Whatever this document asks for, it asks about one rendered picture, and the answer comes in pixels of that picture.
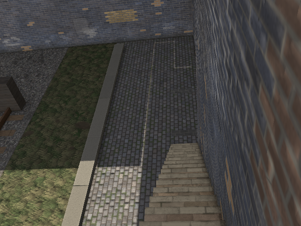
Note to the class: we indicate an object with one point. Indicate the stairs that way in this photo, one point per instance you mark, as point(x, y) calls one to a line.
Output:
point(184, 195)

